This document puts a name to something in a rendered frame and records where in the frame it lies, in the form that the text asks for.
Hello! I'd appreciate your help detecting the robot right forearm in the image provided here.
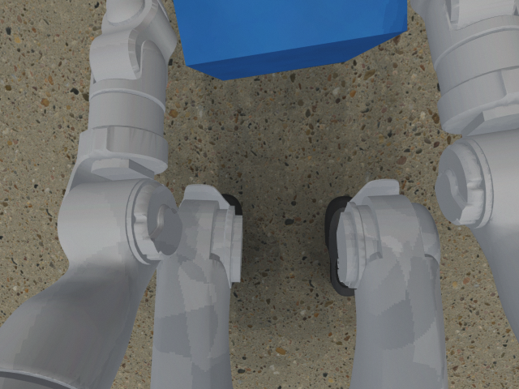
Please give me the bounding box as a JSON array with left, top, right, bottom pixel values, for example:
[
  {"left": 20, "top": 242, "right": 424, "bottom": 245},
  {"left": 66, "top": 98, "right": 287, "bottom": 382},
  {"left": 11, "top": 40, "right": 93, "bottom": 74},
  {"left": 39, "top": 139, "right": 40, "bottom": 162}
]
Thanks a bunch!
[{"left": 410, "top": 0, "right": 519, "bottom": 138}]

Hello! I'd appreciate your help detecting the robot left forearm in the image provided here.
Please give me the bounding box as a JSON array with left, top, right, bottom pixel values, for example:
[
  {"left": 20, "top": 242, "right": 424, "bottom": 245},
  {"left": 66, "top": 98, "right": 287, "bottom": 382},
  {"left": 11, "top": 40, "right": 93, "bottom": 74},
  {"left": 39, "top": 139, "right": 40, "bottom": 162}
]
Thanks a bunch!
[{"left": 58, "top": 0, "right": 178, "bottom": 244}]

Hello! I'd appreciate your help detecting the left robot upper arm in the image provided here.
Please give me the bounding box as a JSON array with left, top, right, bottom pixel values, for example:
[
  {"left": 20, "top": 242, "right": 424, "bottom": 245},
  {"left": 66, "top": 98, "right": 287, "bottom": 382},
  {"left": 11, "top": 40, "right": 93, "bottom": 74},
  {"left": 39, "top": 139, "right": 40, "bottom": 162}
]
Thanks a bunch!
[{"left": 0, "top": 178, "right": 182, "bottom": 389}]

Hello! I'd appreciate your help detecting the left robot thigh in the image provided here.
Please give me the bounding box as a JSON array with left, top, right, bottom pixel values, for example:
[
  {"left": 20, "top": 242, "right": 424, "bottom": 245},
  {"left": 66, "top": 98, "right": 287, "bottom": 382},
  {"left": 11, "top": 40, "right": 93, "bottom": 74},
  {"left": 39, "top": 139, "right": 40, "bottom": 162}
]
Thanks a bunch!
[{"left": 150, "top": 199, "right": 242, "bottom": 389}]

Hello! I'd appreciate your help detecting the carton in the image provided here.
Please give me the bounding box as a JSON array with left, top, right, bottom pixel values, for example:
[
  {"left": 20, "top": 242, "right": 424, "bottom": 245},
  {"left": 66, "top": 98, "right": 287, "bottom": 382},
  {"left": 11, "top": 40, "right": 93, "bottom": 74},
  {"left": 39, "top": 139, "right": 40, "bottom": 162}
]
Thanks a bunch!
[{"left": 173, "top": 0, "right": 407, "bottom": 81}]

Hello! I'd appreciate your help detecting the robot right shin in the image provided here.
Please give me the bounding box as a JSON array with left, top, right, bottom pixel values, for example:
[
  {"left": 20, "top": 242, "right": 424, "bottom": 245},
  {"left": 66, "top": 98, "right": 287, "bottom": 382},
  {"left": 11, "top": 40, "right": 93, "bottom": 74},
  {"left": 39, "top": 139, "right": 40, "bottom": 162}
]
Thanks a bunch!
[{"left": 337, "top": 179, "right": 441, "bottom": 289}]

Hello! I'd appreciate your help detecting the right robot upper arm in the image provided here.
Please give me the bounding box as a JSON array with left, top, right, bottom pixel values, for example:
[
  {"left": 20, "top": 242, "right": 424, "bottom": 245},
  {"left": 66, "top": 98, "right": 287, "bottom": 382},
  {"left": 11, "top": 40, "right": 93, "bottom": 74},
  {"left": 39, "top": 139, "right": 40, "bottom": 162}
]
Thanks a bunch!
[{"left": 435, "top": 128, "right": 519, "bottom": 343}]

